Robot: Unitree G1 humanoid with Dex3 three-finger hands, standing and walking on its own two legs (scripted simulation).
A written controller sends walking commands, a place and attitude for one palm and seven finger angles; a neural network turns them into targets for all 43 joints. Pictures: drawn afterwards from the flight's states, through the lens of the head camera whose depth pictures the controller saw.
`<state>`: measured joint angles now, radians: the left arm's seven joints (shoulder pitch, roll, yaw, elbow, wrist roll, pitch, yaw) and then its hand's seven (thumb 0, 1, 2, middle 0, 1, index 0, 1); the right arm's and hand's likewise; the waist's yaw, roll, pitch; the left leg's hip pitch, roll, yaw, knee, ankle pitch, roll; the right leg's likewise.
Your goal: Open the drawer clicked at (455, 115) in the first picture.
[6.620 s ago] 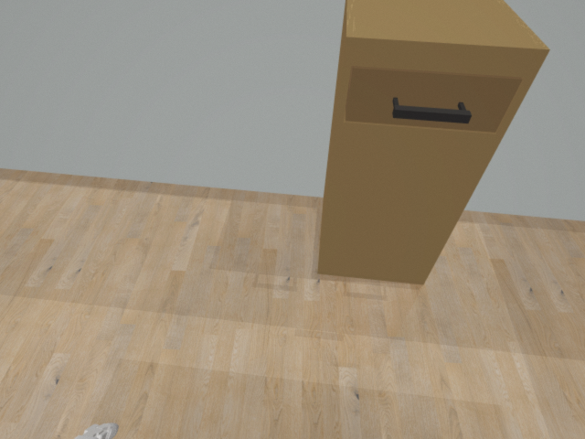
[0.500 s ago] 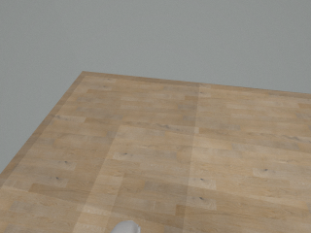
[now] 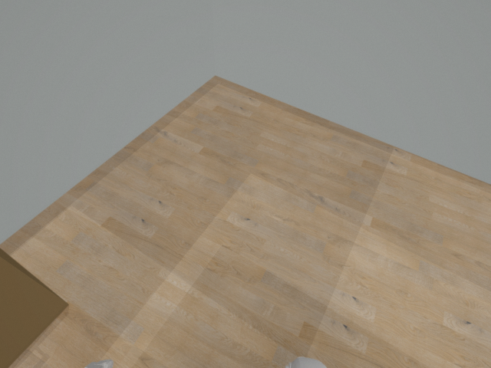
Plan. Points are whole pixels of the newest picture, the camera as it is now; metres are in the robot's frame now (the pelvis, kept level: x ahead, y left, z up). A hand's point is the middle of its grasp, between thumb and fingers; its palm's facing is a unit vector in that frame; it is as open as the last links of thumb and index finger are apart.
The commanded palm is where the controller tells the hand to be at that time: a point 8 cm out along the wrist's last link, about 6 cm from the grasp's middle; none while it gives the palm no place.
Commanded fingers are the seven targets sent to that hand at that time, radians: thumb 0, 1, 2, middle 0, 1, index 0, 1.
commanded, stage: turn to face it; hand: left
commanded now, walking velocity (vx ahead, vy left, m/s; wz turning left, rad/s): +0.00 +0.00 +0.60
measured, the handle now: out of the picture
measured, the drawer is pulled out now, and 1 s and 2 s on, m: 0.00 0.00 0.00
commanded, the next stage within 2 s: take the last steps up to it in 1.52 s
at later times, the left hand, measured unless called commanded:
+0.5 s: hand out of the picture -0.02 +0.17 -0.16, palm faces +0.33 -0.91 -0.26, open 7.4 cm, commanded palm none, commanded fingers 0.00 0.90 0.90 -0.20 -0.30 -0.20 -0.30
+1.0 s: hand out of the picture -0.08 +0.27 -0.16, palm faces +0.58 -0.78 -0.24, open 7.4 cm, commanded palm none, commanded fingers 0.00 0.90 0.90 -0.20 -0.30 -0.20 -0.30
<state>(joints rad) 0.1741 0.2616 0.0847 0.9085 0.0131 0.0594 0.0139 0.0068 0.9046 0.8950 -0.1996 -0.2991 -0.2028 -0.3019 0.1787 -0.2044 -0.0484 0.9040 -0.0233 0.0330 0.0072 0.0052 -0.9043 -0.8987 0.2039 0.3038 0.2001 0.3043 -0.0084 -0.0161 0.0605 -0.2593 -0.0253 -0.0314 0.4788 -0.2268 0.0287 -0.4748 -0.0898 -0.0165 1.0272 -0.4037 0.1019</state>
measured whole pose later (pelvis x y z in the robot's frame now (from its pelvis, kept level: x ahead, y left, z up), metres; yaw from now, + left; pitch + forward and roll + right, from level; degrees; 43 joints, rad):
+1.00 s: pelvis -0.05 +0.03 +0.00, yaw +35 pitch +1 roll -3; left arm 0.14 0.27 0.08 0.90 0.02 0.06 0.02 0.01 0.90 0.89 -0.20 -0.30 -0.20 -0.30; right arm 0.22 -0.19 -0.05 0.91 -0.02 0.03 0.01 0.01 -0.90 -0.90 0.20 0.30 0.20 0.30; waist -0.03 -0.02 0.04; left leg -0.26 -0.07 -0.07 0.43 -0.17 0.09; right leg -0.46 -0.08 0.02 1.04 -0.36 0.11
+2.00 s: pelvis -0.06 +0.02 +0.01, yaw +57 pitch -2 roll +0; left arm 0.33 0.22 0.06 1.06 0.03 0.03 -0.02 0.01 0.91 0.90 -0.20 -0.30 -0.20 -0.30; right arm 0.31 -0.17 -0.03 1.02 -0.02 -0.03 -0.02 0.00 -0.94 -0.90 0.20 0.30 0.20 0.30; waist 0.01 -0.03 0.00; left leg -0.05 0.00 0.04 0.33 -0.25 0.02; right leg -0.51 -0.10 -0.05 1.05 -0.26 0.05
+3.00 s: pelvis +0.15 +0.20 +0.00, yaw +56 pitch -1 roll +1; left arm 0.27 0.14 0.05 1.08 0.02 0.03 0.04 0.00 0.90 0.89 -0.20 -0.30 -0.20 -0.30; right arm 0.08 -0.14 -0.04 1.02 -0.01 0.00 -0.05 -0.03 -0.95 -0.90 0.20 0.30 0.20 0.30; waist 0.02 -0.01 0.11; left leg -0.26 0.05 0.15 0.48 -0.20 0.02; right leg -0.38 -0.06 -0.04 0.90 -0.51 0.03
